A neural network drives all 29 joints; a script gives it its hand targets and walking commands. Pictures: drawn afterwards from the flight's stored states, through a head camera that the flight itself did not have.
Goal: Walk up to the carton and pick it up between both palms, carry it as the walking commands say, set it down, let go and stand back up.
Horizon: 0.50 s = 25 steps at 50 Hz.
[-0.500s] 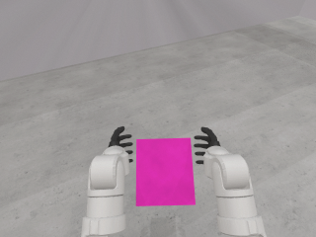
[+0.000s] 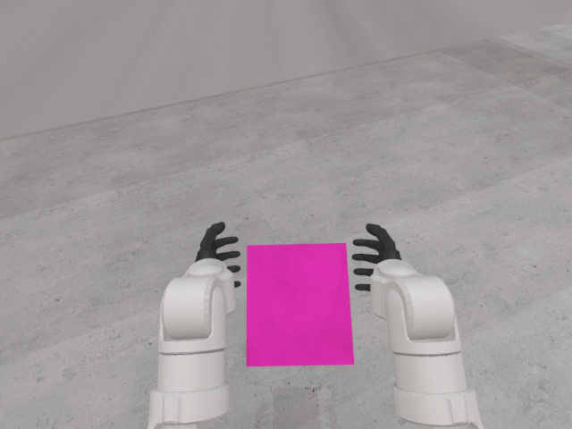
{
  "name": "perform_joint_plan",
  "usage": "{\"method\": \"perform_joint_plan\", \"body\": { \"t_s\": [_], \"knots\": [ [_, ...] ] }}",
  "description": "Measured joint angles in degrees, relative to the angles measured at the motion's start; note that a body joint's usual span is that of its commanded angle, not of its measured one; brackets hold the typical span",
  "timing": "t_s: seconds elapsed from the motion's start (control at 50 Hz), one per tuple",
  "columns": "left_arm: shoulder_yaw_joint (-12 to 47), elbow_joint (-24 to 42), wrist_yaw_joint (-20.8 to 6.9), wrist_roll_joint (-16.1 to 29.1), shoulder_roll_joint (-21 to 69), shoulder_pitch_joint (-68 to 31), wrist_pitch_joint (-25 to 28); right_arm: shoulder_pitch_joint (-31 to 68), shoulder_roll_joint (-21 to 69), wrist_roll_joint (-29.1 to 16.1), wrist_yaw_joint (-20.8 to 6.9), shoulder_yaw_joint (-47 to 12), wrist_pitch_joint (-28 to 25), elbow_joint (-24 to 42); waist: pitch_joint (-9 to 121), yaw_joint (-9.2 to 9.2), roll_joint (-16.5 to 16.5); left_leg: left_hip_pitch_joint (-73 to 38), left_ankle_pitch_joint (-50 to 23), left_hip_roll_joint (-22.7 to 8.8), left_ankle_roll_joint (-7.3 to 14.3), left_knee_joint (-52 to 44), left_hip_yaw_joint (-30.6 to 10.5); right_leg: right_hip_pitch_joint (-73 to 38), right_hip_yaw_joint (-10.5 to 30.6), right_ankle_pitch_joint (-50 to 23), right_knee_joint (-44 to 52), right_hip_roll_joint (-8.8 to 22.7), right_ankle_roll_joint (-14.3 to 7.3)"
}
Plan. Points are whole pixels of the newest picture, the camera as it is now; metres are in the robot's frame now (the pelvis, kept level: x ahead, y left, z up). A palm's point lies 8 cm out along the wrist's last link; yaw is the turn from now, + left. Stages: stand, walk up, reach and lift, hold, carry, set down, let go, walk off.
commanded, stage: carry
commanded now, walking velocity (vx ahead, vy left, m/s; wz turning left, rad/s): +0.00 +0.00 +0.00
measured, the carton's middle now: (297, 302) +0.34 -0.01 -0.02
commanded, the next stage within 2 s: none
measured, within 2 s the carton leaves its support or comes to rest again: neither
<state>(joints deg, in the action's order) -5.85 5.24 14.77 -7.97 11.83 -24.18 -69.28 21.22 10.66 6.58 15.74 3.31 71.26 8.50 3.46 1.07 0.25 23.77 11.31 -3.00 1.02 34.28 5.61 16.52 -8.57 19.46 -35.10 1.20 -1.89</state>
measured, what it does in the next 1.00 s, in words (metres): stands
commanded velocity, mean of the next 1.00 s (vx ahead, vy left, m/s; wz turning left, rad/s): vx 0.00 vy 0.00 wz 0.00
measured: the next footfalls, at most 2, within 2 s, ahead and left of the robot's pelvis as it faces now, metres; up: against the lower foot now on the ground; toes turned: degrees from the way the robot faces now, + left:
none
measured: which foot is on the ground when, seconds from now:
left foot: down 0.00-1.00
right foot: down 0.00-1.00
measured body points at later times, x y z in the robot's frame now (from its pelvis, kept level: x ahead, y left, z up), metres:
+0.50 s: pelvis -0.01 +0.00 +0.01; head -0.02 +0.00 +0.46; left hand +0.30 +0.12 +0.10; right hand +0.30 -0.12 +0.10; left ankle +0.07 +0.11 -0.73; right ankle -0.01 -0.09 -0.73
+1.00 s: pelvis +0.00 -0.02 +0.01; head -0.02 -0.01 +0.46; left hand +0.31 +0.11 +0.10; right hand +0.31 -0.13 +0.10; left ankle +0.07 +0.11 -0.73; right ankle -0.01 -0.09 -0.73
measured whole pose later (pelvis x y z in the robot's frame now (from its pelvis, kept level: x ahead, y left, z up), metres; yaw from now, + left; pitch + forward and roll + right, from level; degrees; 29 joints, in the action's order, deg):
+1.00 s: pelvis +0.00 -0.02 +0.01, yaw +1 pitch +0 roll +0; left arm -5.9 4.5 13.6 -8.1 11.4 -23.1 -69.2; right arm 20.3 10.4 6.8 15.2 2.4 71.2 7.4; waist 3.2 0.6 -0.1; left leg 20.9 9.3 -3.0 -0.1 30.4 4.3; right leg 13.6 -9.9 18.4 -31.8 0.6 -3.1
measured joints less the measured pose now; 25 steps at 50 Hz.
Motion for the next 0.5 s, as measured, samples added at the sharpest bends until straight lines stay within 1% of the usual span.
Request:
{"method": "perform_joint_plan", "body": {
  "t_s": [0.1,0.24,0.32,0.5],
  "knots": [
    [0.0,-0.4,-0.2,0.1,-0.2,0.6,-0.2,-0.4,-0.1,0.0,-0.2,-0.5,0.0,-0.9,-0.3,-0.75,-0.3,0.5,0.0,0.6,0.2,0.7,-0.8,0.3,-0.8,0.7,-1.2,0.6,-0.1],
    [0.5,0.2,-0.7,0.8,-0.7,1.6,-0.2,-1.0,-0.3,0.3,-0.3,-1.0,-0.3,-1.0,-1.1,-1.64,-0.4,-0.6,-1.6,1.0,0.2,-1.8,-1.2,-0.7,-1.3,-0.6,0.7,0.7,-0.1],
    [0.7,0.6,-0.9,0.9,-0.8,1.8,0.0,-1.1,-0.4,0.3,-0.4,-1.0,-0.5,-0.8,-1.1,-1.56,-0.5,-1.3,-2.5,1.0,0.2,-3.3,-1.1,-1.3,-1.3,-1.4,2.1,0.6,-0.1],
    [0.6,-0.3,-1.0,0.1,-0.6,1.5,0.1,-1.1,-0.4,0.2,-0.7,-0.8,-0.3,-1.0,-0.1,-0.71,-0.7,-2.4,-3.0,0.8,-0.1,-4.6,-1.0,-2.3,-1.2,-2.0,3.6,0.2,-0.3]
  ]
}}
